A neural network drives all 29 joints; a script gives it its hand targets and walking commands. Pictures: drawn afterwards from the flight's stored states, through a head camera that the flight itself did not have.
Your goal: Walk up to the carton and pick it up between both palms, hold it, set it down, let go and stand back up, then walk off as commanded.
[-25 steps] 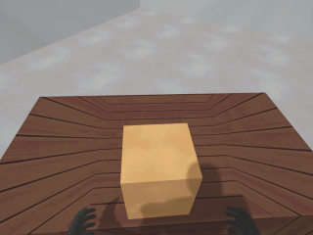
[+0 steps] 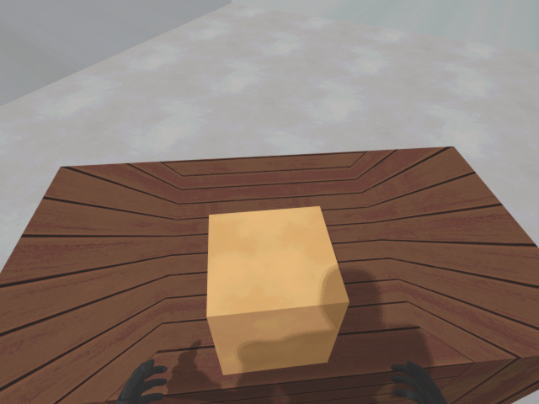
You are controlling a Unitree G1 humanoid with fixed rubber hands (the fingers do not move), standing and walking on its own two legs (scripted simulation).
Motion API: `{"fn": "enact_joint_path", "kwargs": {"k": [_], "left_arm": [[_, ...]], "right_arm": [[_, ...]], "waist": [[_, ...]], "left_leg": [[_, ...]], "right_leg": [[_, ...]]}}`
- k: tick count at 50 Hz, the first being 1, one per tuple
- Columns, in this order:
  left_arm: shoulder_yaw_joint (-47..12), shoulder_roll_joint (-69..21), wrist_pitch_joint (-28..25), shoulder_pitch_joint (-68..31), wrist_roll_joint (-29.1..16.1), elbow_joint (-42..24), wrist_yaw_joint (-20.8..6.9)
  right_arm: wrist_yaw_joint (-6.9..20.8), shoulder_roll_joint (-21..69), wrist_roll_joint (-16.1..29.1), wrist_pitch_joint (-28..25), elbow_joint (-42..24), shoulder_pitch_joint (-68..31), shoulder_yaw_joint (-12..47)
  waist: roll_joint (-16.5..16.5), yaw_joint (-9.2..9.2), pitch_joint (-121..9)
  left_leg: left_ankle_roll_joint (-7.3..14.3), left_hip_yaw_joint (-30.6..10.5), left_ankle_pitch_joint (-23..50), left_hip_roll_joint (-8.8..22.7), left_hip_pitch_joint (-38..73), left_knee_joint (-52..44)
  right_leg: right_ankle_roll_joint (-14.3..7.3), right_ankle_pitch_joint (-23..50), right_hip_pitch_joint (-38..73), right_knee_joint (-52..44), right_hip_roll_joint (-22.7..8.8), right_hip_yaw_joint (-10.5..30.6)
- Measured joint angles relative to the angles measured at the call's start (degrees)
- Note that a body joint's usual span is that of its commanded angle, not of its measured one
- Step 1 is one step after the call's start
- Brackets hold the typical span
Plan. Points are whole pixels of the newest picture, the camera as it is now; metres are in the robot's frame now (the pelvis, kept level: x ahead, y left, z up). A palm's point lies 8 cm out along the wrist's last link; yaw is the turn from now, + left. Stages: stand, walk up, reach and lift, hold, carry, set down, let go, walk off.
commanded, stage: let go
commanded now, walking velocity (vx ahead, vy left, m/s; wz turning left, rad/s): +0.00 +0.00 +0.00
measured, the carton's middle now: (270, 291) +0.37 +0.01 -0.10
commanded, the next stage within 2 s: stand in 0.30 s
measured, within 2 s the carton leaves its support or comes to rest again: neither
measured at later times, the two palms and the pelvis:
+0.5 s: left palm out of the picture +0.11 +0.28 -0.08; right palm out of the picture +0.11 -0.29 -0.08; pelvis -0.02 +0.00 -0.01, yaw +1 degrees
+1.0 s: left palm out of the picture +0.04 +0.31 -0.09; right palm out of the picture +0.05 -0.29 -0.10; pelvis -0.06 +0.00 -0.01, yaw +2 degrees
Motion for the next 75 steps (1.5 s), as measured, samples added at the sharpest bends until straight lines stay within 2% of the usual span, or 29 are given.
{"fn": "enact_joint_path", "kwargs": {"k": [15, 20, 27, 45, 75], "left_arm": [[0.60, 0.56, 1.97, -2.88, 0.72, 0.93, -0.83], [1.81, 3.73, -4.61, -1.39, 1.88, 4.30, -0.29], [3.11, 8.89, -6.51, 1.55, 1.87, 8.01, -0.77], [0.57, 11.03, -7.43, 1.34, 0.85, 13.69, -1.30], [0.61, 11.80, -7.55, -0.40, 0.36, 19.61, -0.97]], "right_arm": [[-0.67, 0.02, -1.58, 0.78, 0.44, -1.84, -0.72], [-3.01, -4.26, -0.46, 7.50, -0.44, -0.79, 0.35], [-2.63, -10.03, -0.50, 10.75, -0.23, 2.55, -1.17], [-1.62, -11.10, 0.10, 10.98, 3.08, 2.69, 1.99], [-1.67, -11.91, 0.57, 11.12, 9.02, -0.27, 2.36]], "waist": [[0.39, 0.28, 0.42], [-0.04, -0.40, -1.89], [-0.16, -0.50, -1.84], [-0.16, -0.37, -1.34], [-0.08, -0.55, -0.97]], "left_leg": [[-0.23, 0.30, 0.01, 0.30, -1.26, 1.33], [-0.17, -0.69, -0.74, -0.03, -5.45, 4.67], [0.04, -1.51, -0.35, -0.47, -6.74, 5.85], [0.77, -1.61, 2.32, -1.64, -8.82, 5.88], [0.83, -1.64, 3.50, -1.85, -8.60, 4.04]], "right_leg": [[-0.22, 0.11, -1.47, 1.45, 0.30, 0.30], [-0.03, -1.06, -5.32, 4.92, -0.12, -0.63], [0.02, -0.69, -6.04, 5.58, -0.58, -1.38], [0.69, 1.99, -7.79, 5.30, -1.73, -1.40], [0.76, 2.94, -7.69, 3.80, -1.93, -1.41]]}}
